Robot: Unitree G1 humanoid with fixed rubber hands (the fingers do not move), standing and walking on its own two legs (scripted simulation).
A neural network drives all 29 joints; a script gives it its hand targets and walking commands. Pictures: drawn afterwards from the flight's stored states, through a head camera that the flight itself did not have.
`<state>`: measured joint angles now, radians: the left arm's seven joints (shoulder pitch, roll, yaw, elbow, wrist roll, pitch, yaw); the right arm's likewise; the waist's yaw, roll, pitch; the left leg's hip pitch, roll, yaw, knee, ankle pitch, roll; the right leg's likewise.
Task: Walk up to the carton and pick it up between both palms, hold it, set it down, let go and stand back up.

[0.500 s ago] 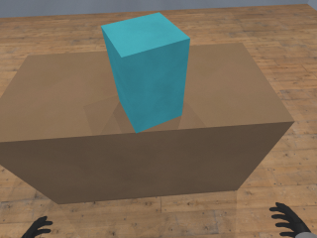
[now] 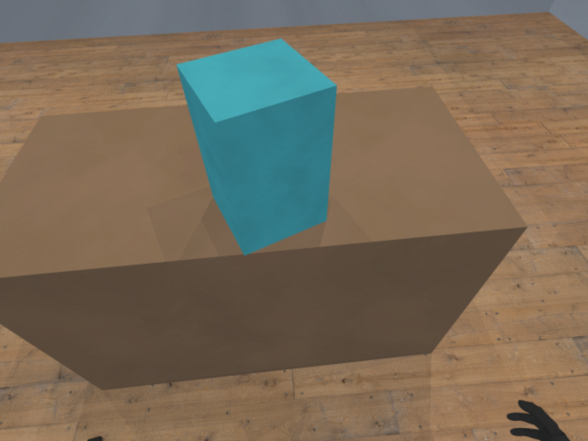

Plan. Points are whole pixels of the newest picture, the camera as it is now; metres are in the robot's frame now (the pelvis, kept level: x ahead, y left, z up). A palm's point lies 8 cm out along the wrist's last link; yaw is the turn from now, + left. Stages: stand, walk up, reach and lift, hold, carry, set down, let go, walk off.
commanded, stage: walk up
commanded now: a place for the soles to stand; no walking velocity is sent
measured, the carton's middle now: (261, 153) +0.57 +0.06 +0.06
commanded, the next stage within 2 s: none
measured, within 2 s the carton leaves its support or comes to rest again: neither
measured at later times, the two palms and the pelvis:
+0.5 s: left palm (14, 422) +0.19 +0.42 -0.10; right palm (478, 431) +0.14 -0.23 -0.09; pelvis +0.09 +0.09 -0.01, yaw -1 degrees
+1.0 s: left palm (62, 343) +0.30 +0.40 -0.10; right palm (440, 330) +0.29 -0.23 -0.10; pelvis +0.18 +0.08 -0.01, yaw +3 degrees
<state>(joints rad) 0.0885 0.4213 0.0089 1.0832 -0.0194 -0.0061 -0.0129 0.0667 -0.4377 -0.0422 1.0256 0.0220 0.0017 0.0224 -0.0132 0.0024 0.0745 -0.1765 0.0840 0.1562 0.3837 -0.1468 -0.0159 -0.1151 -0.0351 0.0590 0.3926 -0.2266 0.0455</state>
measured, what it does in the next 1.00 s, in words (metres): walks ahead: left foot, then right foot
